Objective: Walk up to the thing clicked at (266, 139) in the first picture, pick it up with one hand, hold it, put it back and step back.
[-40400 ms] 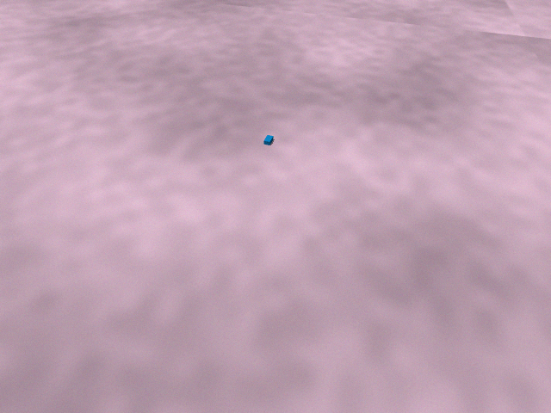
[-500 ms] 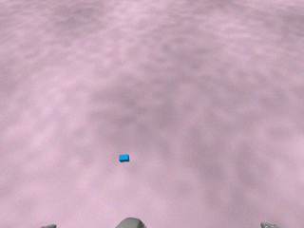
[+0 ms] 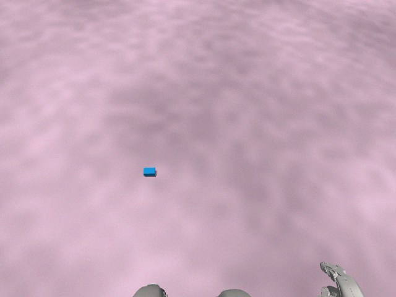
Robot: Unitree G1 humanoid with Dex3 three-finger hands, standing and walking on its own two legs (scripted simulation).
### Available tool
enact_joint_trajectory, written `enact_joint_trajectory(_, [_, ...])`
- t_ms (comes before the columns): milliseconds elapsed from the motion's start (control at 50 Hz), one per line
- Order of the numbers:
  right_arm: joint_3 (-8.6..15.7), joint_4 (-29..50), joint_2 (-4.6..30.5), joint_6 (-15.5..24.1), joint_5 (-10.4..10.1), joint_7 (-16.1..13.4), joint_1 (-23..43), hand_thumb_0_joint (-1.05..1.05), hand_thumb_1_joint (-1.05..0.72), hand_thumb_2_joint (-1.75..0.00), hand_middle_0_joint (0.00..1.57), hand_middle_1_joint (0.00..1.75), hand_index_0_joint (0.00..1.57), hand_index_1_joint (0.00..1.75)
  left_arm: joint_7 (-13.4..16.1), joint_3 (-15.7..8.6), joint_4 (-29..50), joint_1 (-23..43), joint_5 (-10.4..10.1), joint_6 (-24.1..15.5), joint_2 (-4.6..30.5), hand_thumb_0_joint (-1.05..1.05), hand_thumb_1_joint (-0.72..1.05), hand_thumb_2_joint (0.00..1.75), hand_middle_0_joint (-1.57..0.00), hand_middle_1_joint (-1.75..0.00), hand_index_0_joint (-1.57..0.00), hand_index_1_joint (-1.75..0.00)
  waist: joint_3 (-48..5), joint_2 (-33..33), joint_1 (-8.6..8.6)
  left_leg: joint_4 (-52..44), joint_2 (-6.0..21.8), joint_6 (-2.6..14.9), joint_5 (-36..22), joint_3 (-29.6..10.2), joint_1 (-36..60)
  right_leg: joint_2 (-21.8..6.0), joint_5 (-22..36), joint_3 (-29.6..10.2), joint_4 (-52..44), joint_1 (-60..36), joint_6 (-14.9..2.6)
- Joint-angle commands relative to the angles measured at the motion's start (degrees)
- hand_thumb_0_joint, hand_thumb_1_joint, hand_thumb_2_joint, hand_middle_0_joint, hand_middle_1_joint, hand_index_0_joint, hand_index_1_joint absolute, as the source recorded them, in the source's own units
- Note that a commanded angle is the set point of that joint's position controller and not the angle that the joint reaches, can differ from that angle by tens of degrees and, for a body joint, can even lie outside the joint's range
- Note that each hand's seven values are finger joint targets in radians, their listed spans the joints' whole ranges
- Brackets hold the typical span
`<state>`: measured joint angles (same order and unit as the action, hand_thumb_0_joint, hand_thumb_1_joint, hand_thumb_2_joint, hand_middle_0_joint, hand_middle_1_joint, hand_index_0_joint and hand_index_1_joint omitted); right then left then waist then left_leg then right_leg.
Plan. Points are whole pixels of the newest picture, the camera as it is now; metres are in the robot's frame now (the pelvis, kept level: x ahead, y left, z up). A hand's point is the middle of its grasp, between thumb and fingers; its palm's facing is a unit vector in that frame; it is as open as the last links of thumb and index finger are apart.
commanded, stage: step back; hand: left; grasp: from above
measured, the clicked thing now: (149, 171) +0.77 +0.25 -0.75
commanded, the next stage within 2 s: stand in 1.78 s
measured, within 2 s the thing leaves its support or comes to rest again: neither
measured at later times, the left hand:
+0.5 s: hand out of the picture -0.06 +0.25 -0.15, palm faces +0.08 -0.91 -0.41, open 7.4 cm
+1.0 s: hand out of the picture -0.31 +0.20 -0.13, palm faces +0.04 -0.90 -0.44, open 7.4 cm
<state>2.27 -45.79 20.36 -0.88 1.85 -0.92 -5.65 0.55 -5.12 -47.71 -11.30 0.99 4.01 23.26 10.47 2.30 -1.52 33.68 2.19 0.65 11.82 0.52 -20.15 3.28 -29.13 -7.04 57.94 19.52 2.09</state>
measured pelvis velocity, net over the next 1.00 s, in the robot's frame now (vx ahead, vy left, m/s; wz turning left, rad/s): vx -0.31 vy -0.07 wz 0.03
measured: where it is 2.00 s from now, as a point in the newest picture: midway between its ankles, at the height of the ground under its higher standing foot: outside the picture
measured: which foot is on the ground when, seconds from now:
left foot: down 0.00-0.10, up 0.12-0.44, down 0.46-0.84, up 0.86-1.00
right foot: up 0.00-0.06, down 0.08-0.48, up 0.50-0.80, down 0.82-1.00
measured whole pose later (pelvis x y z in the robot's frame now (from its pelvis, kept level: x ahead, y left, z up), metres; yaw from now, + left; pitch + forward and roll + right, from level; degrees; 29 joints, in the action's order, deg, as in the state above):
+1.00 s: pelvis -0.31 -0.07 +0.01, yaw +1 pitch -3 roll +1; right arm 3.5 -53.1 23.4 -2.9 1.3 0.5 -11.6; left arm 0.3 -3.3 -56.6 -18.2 2.6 -0.5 19.6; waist 3.6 -3.5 -1.7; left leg 49.9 -2.7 -0.5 21.2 -7.7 -24.7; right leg 0.3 -20.5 -1.1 31.7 8.4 -1.2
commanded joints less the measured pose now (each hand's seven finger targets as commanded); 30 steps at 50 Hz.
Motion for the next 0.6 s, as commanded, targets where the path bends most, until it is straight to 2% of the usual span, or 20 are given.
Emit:
enact_joint_trajectory(0, [5.0, 3.8, 16.9, -0.3, 0.0, -0.7, -1.0, 0.0, -0.9, -0.9, 0.2, 0.3, 0.2, 0.3, 0.2, -2.6, 3.0, -4.1, 0.1, -2.4, 8.6, 0.0, 0.9, 0.9, -0.2, -0.3, -0.2, -0.3, -15.5, -15.1, 1.82, -4.4, 11.8, 11.76, -17.3, -11.7, 12.1, -2.6, 3.9, 4.9, -20.0, -3.4, -1.31])
enact_joint_trajectory(40, [4.9, 4.4, 17.1, -1.2, -0.9, -0.6, 1.4, 0.0, -0.9, -0.9, 0.2, 0.3, 0.2, 0.3, 0.0, -2.9, -0.1, -9.9, 0.3, -2.7, 8.8, 0.0, 0.9, 0.9, -0.2, -0.3, -0.2, -0.3, -17.2, -12.9, -0.83, -0.8, 9.0, 8.23, -11.0, -9.5, 6.1, -2.0, 14.7, 7.3, -33.6, -12.2, -3.08])
enact_joint_trajectory(60, [4.3, 4.6, 15.1, -1.4, -1.4, -0.4, 1.5, 0.0, -0.9, -0.9, 0.2, 0.3, 0.2, 0.3, 0.0, -3.3, -0.1, -9.6, 1.0, -2.9, 10.4, 0.0, 0.9, 0.9, -0.2, -0.3, -0.2, -0.3, -15.9, -8.5, -0.74, 3.1, 5.8, 5.42, -3.2, -8.6, 0.0, -4.3, 16.0, 1.9, -35.2, -13.8, -4.23])
enact_joint_trajectory(80, [3.3, 5.4, 11.5, -1.4, -1.8, -0.5, 0.6, 0.0, -0.9, -0.9, 0.2, 0.3, 0.2, 0.3, -0.1, -4.7, 1.1, -7.8, 1.9, -3.2, 15.6, 0.0, 0.9, 0.9, -0.2, -0.3, -0.2, -0.3, -13.3, 7.2, -0.34, 13.3, -4.3, 0.92, 12.1, -6.3, -13.0, -15.2, 15.2, -16.2, -37.3, -14.4, -8.24])
enact_joint_trajectory(100, [3.9, 6.2, 12.0, -1.4, -1.7, -1.6, 2.8, 0.0, -0.9, -0.9, 0.2, 0.3, 0.2, 0.3, -0.1, -5.7, 4.0, -3.1, 1.6, -2.8, 20.9, 0.0, 0.9, 0.9, -0.2, -0.3, -0.2, -0.3, -10.0, 12.4, -2.45, 26.5, -8.4, -1.38, 23.9, -8.2, -10.6, -26.0, 15.3, -24.4, -40.9, 0.8, -17.68])
enact_joint_trajectory(120, [5.0, 4.8, 14.4, -1.4, -1.7, -1.8, 1.8, 0.0, -0.9, -0.9, 0.2, 0.3, 0.2, 0.3, 0.3, -5.5, 5.8, 1.3, 1.5, -3.0, 20.9, 0.0, 0.9, 0.9, -0.2, -0.3, -0.2, -0.3, -6.5, 13.6, -1.41, 33.4, -5.4, -1.5, 23.2, -10.8, -6.0, -28.7, 14.1, -28.9, -43.4, 10.4, -20.05])
enact_joint_trajectory(140, [4.8, 3.3, 15.3, -1.3, -1.9, -1.3, -0.1, 0.0, -0.9, -0.9, 0.2, 0.3, 0.2, 0.3, 0.5, -4.5, 6.4, 4.3, 1.6, -3.3, 17.7, 0.0, 0.9, 0.9, -0.2, -0.3, -0.2, -0.3, -5.8, 10.5, 0.52, 35.8, -5.7, -0.86, 19.9, -12.3, -3.7, -25.8, 18.2, -21.9, -41.9, 10.5, -18.24])
enact_joint_trajectory(180, [3.7, 0.7, 12.9, -1.1, -2.3, -1.1, -4.2, 0.0, -0.9, -0.9, 0.2, 0.3, 0.2, 0.3, 0.9, -3.5, 6.6, 8.1, 1.4, -3.5, 12.3, 0.0, 0.9, 0.9, -0.2, -0.3, -0.2, -0.3, -7.3, 5.5, 3.97, 37.0, -9.8, -0.85, 15.0, -10.6, -7.9, -15.4, 34.2, -4.2, -33.4, 0.3, -12.61])
enact_joint_trajectory(200, [3.1, 0.8, 11.6, -0.8, -2.0, -1.5, -5.0, 0.0, -0.9, -0.9, 0.2, 0.3, 0.2, 0.3, 0.9, -3.7, 6.6, 7.0, 1.3, -3.3, 11.6, 0.0, 0.9, 0.9, -0.2, -0.3, -0.2, -0.3, -8.7, 6.7, 3.52, 36.2, -10.1, -1.1, 14.4, -9.6, -9.1, -13.2, 36.4, -1.5, -31.7, -3.1, -10.9])
enact_joint_trajectory(260, [2.4, 1.6, 11.1, -0.2, -1.6, -1.6, -2.7, 0.0, -0.9, -0.9, 0.2, 0.3, 0.2, 0.3, 1.4, -3.0, 6.5, -0.6, 1.7, -3.1, 10.5, 0.0, 0.9, 0.9, -0.2, -0.3, -0.2, -0.3, -9.7, 7.2, -1.26, 28.7, -9.0, -2.12, 16.5, -7.1, -12.1, -13.8, 42.1, -2.7, -29.4, -13.2, -12.15])
enact_joint_trajectory(340, [2.4, 2.4, 10.3, 0.3, -0.9, -1.4, -3.2, 0.0, -0.9, -0.9, 0.2, 0.3, 0.2, 0.3, 2.2, -3.4, 7.0, -2.6, 1.4, -2.6, 11.3, 0.0, 0.9, 0.9, -0.2, -0.3, -0.2, -0.3, -14.2, 9.6, -2.75, 14.3, -4.6, -2.3, 19.9, -4.7, -9.5, -18.6, 47.5, -6.1, -26.5, -21.6, -14.61])
enact_joint_trajectory(380, [3.0, 0.7, 11.1, 0.3, -0.6, -1.2, -7.9, 0.0, -0.9, -0.9, 0.2, 0.3, 0.2, 0.3, 2.2, -3.3, 8.1, 1.1, 0.8, -2.1, 12.1, 0.0, 0.9, 0.9, -0.2, -0.3, -0.2, -0.3, -16.8, 10.5, -0.53, 4.8, -2.8, -0.96, 15.9, -3.0, -2.2, -19.3, 45.3, -6.3, -24.8, -19.0, -13.42])
enact_joint_trajectory(420, [3.8, -1.5, 11.7, 0.2, -0.5, -0.8, -11.2, 0.0, -0.9, -0.9, 0.2, 0.3, 0.2, 0.3, 1.7, -2.5, 8.5, 3.4, 0.3, -1.3, 12.3, 0.0, 0.9, 0.9, -0.2, -0.3, -0.2, -0.3, -17.0, 6.2, 1.61, -9.4, -3.9, 0.27, 1.4, -0.6, 7.2, -16.3, 38.1, -3.1, -21.1, -11.8, -10.43])
enact_joint_trajectory(440, [4.5, -1.5, 13.6, 0.0, -0.2, -0.7, -11.1, 0.0, -0.9, -0.9, 0.2, 0.3, 0.2, 0.3, 1.5, -1.9, 9.0, 3.6, 0.2, -1.1, 11.0, 0.0, 0.9, 0.9, -0.2, -0.3, -0.2, -0.3, -15.9, 1.7, 1.53, -9.8, -0.3, 2.3, -3.1, -7.0, 10.2, -13.6, 28.8, -2.0, -18.7, -4.7, -7.59])
enact_joint_trajectory(460, [5.6, -0.6, 18.3, -0.3, 0.9, -0.7, -10.0, 0.0, -0.9, -0.9, 0.2, 0.3, 0.2, 0.3, 1.4, -1.4, 9.4, 3.6, -0.1, -1.1, 8.8, 0.0, 0.9, 0.9, -0.2, -0.3, -0.2, -0.3, -14.7, -9.4, 1.35, -11.3, 10.9, 7.38, -10.7, -21.6, 12.9, -6.5, 13.7, 2.8, -9.2, 6.5, -4.39])
enact_joint_trajectory(480, [5.7, 1.1, 22.4, -0.5, 0.6, -0.1, -5.5, 0.0, -0.9, -0.9, 0.2, 0.3, 0.2, 0.3, 2.0, -2.1, 9.5, 5.4, -0.5, -1.1, 10.0, 0.0, 0.9, 0.9, -0.2, -0.3, -0.2, -0.3, -13.0, -15.8, 2.24, -14.5, 19.6, 15.32, -12.7, -28.9, 4.4, -0.1, -7.3, 5.2, 1.8, 6.6, -2.9])
enact_joint_trajectory(500, [6.0, 1.9, 23.2, -0.2, 0.8, -0.2, -3.6, 0.0, -0.9, -0.9, 0.2, 0.3, 0.2, 0.3, 2.3, -2.8, 8.7, 6.7, 0.2, -0.9, 11.4, 0.0, 0.9, 0.9, -0.2, -0.3, -0.2, -0.3, -11.1, -15.5, 3.52, -15.9, 22.1, 18.62, -11.3, -32.5, -4.2, -0.4, -9.7, -0.1, 11.2, 2.7, -2.7])
enact_joint_trajectory(520, [5.3, 2.0, 20.7, 0.1, 0.9, -0.5, -1.5, 0.0, -0.9, -0.9, 0.2, 0.3, 0.2, 0.3, 2.0, -2.9, 7.5, 5.5, 0.1, -0.9, 11.9, 0.0, 0.9, 0.9, -0.2, -0.3, -0.2, -0.3, -9.5, -12.7, 2.2, -15.3, 20.3, 17.64, -10.0, -28.0, -5.3, 0.2, -6.9, -2.1, 14.1, 2.2, -2.89])
enact_joint_trajectory(540, [4.3, 2.5, 17.5, 0.1, 1.1, -0.6, 0.0, 0.0, -0.9, -0.9, 0.2, 0.3, 0.2, 0.3, 1.6, -3.0, 6.4, 4.9, -0.4, -0.7, 10.9, 0.0, 0.9, 0.9, -0.2, -0.3, -0.2, -0.3, -9.4, -9.2, 0.98, -13.8, 15.4, 14.77, -13.5, -20.3, -3.6, 1.8, -3.5, -3.6, 16.6, 3.8, -3.24])
enact_joint_trajectory(580, [3.5, 3.2, 14.4, 0.0, 1.2, -0.7, 2.2, 0.0, -0.9, -0.9, 0.2, 0.3, 0.2, 0.3, 1.3, -2.8, 4.5, 0.9, -0.7, -0.7, 10.3, 0.0, 0.9, 0.9, -0.2, -0.3, -0.2, -0.3, -8.0, -7.9, -1.37, -11.9, 10.5, 11.63, -13.7, -13.1, -1.6, 2.8, 0.7, -2.6, 18.3, 5.8, -3.08])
